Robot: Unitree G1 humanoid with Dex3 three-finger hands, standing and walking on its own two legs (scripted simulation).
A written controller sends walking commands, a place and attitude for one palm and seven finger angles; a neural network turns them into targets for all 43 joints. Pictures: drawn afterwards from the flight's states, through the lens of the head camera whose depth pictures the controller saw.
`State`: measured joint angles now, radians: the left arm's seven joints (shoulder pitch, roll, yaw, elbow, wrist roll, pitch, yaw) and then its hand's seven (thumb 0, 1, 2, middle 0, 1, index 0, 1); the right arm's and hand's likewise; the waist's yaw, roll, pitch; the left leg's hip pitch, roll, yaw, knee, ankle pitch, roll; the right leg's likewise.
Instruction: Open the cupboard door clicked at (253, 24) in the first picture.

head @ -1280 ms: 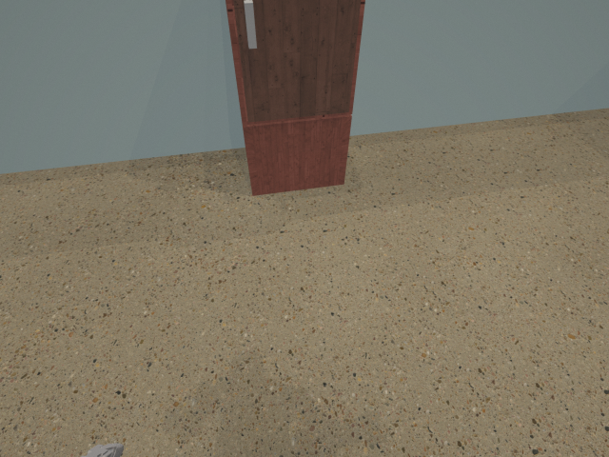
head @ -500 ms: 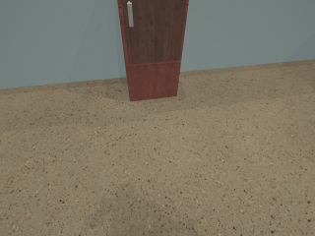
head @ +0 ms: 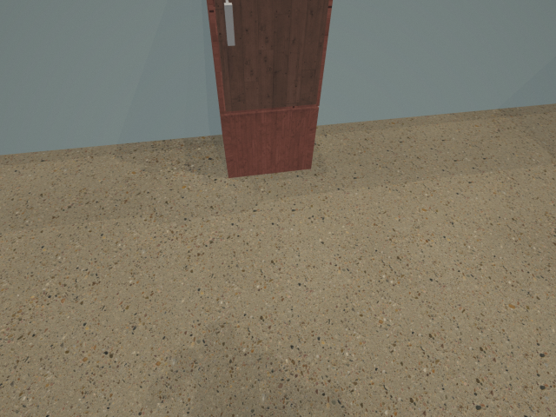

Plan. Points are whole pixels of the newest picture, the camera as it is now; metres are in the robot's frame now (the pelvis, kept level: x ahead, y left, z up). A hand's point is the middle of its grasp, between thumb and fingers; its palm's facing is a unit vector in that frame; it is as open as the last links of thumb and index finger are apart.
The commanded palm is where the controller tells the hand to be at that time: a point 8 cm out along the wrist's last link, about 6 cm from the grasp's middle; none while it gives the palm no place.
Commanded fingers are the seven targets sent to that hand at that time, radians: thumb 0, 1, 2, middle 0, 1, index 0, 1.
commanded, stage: look at it before walking up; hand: left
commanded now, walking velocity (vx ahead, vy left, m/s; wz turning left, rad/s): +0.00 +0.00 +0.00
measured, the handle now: (229, 22) +1.35 +0.26 +0.02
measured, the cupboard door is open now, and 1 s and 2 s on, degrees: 0 0 0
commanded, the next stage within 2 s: walk to a spot facing it in 0.16 s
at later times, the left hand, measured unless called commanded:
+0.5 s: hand out of the picture +0.05 +0.21 -0.18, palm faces -0.05 -0.97 -0.24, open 7.4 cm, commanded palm none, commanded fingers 0.00 0.90 0.90 -0.20 -0.30 -0.20 -0.30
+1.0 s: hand out of the picture +0.14 +0.21 -0.21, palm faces -0.12 -0.98 -0.15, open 7.4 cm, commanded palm none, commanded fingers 0.00 0.90 0.90 -0.20 -0.30 -0.20 -0.30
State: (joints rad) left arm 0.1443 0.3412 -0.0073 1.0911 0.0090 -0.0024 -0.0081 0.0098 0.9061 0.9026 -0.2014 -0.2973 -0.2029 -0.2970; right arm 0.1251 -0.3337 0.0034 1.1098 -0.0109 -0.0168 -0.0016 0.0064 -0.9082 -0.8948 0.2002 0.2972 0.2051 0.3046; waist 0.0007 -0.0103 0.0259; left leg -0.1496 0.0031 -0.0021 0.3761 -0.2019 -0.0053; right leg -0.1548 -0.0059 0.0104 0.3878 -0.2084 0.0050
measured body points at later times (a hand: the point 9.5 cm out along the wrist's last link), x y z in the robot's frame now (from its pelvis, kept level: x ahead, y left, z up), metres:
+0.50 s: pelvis +0.03 +0.00 -0.01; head +0.03 +0.00 +0.44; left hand +0.06 +0.26 -0.16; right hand +0.07 -0.27 -0.16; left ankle +0.00 +0.12 -0.75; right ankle +0.00 -0.12 -0.75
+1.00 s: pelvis +0.21 +0.02 -0.04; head +0.23 +0.04 +0.41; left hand +0.15 +0.26 -0.19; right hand +0.30 -0.23 -0.15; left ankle +0.31 +0.11 -0.75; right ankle +0.03 -0.09 -0.70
